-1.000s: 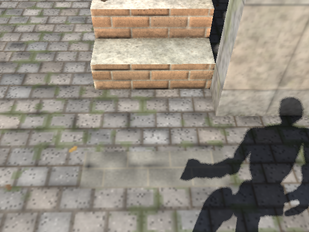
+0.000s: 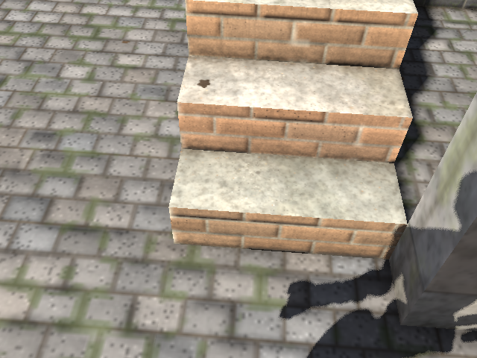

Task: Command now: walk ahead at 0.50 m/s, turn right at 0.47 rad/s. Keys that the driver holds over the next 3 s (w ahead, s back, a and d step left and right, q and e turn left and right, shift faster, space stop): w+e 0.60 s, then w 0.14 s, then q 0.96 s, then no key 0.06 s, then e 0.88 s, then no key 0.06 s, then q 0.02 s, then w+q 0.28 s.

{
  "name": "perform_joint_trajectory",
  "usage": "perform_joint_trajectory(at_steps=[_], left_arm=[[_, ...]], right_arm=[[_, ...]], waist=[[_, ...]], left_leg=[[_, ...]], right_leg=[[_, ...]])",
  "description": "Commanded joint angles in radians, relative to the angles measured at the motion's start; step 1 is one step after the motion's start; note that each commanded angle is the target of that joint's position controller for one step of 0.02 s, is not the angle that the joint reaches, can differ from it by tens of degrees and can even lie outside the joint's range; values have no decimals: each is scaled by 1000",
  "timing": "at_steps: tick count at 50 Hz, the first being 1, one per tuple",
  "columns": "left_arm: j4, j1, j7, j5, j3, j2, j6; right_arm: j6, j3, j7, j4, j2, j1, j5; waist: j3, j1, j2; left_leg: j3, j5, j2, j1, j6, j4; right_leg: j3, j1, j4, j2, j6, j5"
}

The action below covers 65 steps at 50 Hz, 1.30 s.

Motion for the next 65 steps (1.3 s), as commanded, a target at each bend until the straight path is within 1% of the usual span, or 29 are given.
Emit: perform_joint_trajectory(at_steps=[1,8,10,12,13,14,15,16,18,23,30,34,37,38,39,40,41,43,44,45,48,52,57,58,59,60,61,62,65], left_arm=[[-71,1,-22,3,-3,2,-7],[-197,-188,-67,3,-8,14,-1],[-213,-153,-68,6,6,44,4],[-149,109,-49,19,52,131,14],[-122,257,-27,17,84,228,24],[-146,203,-29,23,83,313,9],[-159,245,-42,22,55,211,-9],[-155,199,-46,25,42,178,-23],[-181,54,-42,15,24,123,-28],[-167,66,-11,17,21,147,-41],[-110,151,19,13,37,172,-48],[-81,151,24,3,34,139,-55],[-80,102,21,14,22,100,-61],[-115,91,19,32,-5,50,-63],[-101,246,17,45,-30,-20,-68],[-72,331,18,14,-24,34,-72],[-52,252,21,-7,-6,117,-61],[-102,75,28,43,-5,120,-42],[-122,56,34,70,-7,105,-33],[-124,62,36,73,-19,64,-29],[-121,64,54,46,-35,21,-31],[-155,-28,59,28,-26,42,7],[-205,-109,47,26,-12,47,8],[-201,-81,45,30,-6,54,-1],[-206,-50,49,47,6,97,-6],[-203,-60,52,71,29,173,6],[-212,-56,46,87,28,136,4],[-223,-77,46,72,11,93,-5],[-229,-166,51,29,7,77,-8]], right_arm=[[-14,-27,-11,-64,-133,-91,-7],[19,-48,-16,-21,-209,-20,27],[31,-56,-23,-24,-239,-38,33],[43,-55,-25,-37,-249,-62,40],[35,-35,-25,-61,-199,-42,16],[3,9,-5,-111,-62,48,-5],[-27,-8,9,-123,-167,-82,37],[-38,-14,12,-159,-188,-155,63],[-32,-9,-3,-141,-176,-143,15],[22,-6,-8,-151,-138,-170,-23],[11,7,-10,-201,-112,-412,10],[-8,1,8,-201,-136,-403,17],[-19,-29,-13,-167,-181,-244,-2],[-17,-43,-13,-156,-227,-118,-24],[-5,-53,-10,-138,-288,-37,-35],[16,-61,4,-83,-287,31,-16],[23,-39,5,-103,-197,-23,7],[41,1,-3,-145,-119,-183,13],[40,7,-10,-147,-111,-219,9],[42,4,-15,-146,-122,-239,-3],[52,-21,-25,-151,-190,-215,-3],[76,-43,-49,-144,-220,-178,40],[120,-40,-56,-195,-188,-213,40],[124,-38,-57,-204,-178,-218,44],[124,-26,-55,-214,-140,-194,38],[115,-13,-50,-240,-98,-169,35],[105,-33,-48,-248,-175,-175,32],[111,-65,-40,-212,-253,-101,42],[148,-66,-42,-197,-193,-69,31]], waist=[[51,37,113],[101,-26,107],[52,11,134],[-89,157,115],[-182,205,-31],[-294,71,-252],[-342,169,-94],[-185,151,-65],[-62,55,46],[-50,11,29],[15,98,-56],[-1,93,-77],[-88,-5,-86],[-214,-62,-50],[-341,4,217],[-401,12,407],[-269,-15,219],[-105,18,76],[-95,55,78],[-85,79,106],[-120,81,175],[-180,43,180],[-109,40,200],[-102,61,187],[-137,55,118],[-103,18,-144],[-111,44,-207],[-91,19,-103],[-44,-14,-6]], left_leg=[[-73,306,261,-31,139,-134],[-7,369,333,143,112,-60],[25,661,330,180,88,60],[77,840,260,93,39,421],[84,476,204,-175,-12,767],[-72,-412,-5,-579,-62,1095],[-258,-399,16,-678,-45,1169],[-243,-305,50,-749,-25,1131],[-237,-150,126,-628,-28,948],[-222,26,128,-567,-90,771],[-207,310,33,-466,-113,295],[-229,256,41,-411,-62,208],[-187,220,29,-196,25,120],[-259,360,130,61,87,181],[-540,631,329,400,232,218],[-849,550,441,483,334,95],[-772,465,399,363,290,93],[-530,586,294,72,233,68],[-482,655,258,-27,220,49],[-416,707,209,-106,204,40],[-383,886,193,-118,225,68],[-431,515,184,-94,186,62],[-556,218,150,-122,140,105],[-563,175,128,-154,113,138],[-539,40,95,-248,69,230],[-371,-254,-49,-460,11,403],[-290,-413,-60,-505,-46,701],[-327,-383,-36,-465,-82,874],[-276,-234,-16,-491,-150,993]], right_leg=[[7,-1,-154,-26,0,163],[-114,14,-375,2,-68,38],[-171,112,-393,58,-106,-70],[-213,476,-480,166,-156,-37],[26,781,-498,24,-221,52],[615,1041,-644,-220,-420,-93],[719,1048,-768,-247,-417,-191],[575,940,-781,-220,-364,-132],[347,660,-783,-128,-293,71],[220,527,-831,-72,-285,310],[181,473,-814,-6,-193,73],[246,563,-717,-73,-177,89],[225,623,-541,-37,-121,401],[180,523,-324,17,-86,398],[92,230,-15,153,-11,-166],[64,37,234,194,29,-495],[107,-6,356,132,44,-449],[31,41,277,60,68,-328],[40,119,180,30,72,-270],[19,205,76,36,75,-248],[-34,260,-126,94,101,-280],[-25,328,-309,121,109,-143],[-16,391,-552,146,52,-94],[-14,467,-661,125,29,-18],[72,601,-687,0,-20,50],[273,672,-731,-180,-159,208],[408,614,-768,-323,-301,338],[361,552,-757,-319,-301,382],[121,536,-714,-182,-191,405]])
Next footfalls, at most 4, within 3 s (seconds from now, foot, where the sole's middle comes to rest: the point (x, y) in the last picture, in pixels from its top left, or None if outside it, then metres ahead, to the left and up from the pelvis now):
0.26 right None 0.27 -0.15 -0.78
0.76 left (244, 329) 0.60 -0.03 -0.78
1.18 right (314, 346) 0.54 -0.22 -0.78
1.56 left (212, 352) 0.53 0.06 -0.78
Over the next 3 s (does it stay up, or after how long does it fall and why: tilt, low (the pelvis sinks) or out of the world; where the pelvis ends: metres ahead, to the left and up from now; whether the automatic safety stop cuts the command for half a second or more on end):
stays up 0.46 -0.08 -0.01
